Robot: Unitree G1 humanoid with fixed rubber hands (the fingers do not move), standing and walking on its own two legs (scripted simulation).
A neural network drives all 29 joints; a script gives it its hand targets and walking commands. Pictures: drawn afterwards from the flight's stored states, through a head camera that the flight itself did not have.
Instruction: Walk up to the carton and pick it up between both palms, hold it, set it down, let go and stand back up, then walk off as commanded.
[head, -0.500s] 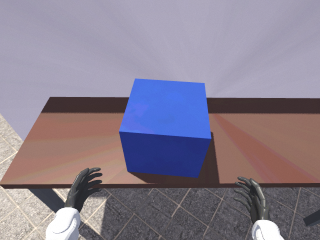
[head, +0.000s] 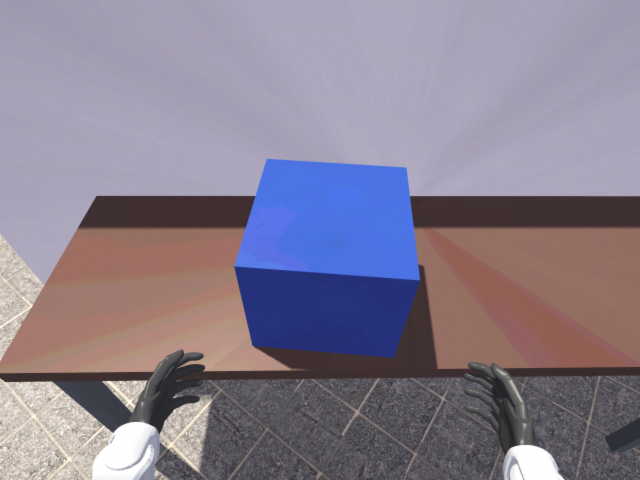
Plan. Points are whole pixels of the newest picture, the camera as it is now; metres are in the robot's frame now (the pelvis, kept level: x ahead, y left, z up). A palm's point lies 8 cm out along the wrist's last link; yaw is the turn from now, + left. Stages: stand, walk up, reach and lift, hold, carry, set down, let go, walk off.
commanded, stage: set down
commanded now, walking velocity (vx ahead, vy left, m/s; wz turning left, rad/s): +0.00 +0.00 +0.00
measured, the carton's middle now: (329, 256) +0.47 +0.02 -0.03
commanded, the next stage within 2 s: let go in 0.66 s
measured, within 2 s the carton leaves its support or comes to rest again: neither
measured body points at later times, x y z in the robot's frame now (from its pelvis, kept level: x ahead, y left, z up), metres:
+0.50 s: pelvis +0.01 +0.00 +0.00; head +0.01 +0.01 +0.45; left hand +0.21 +0.23 -0.06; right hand +0.21 -0.21 -0.05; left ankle +0.03 +0.14 -0.74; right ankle -0.01 -0.13 -0.74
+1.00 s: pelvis +0.01 +0.00 +0.00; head +0.01 +0.01 +0.45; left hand +0.20 +0.22 -0.07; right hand +0.19 -0.22 -0.07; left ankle +0.03 +0.14 -0.74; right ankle -0.01 -0.13 -0.74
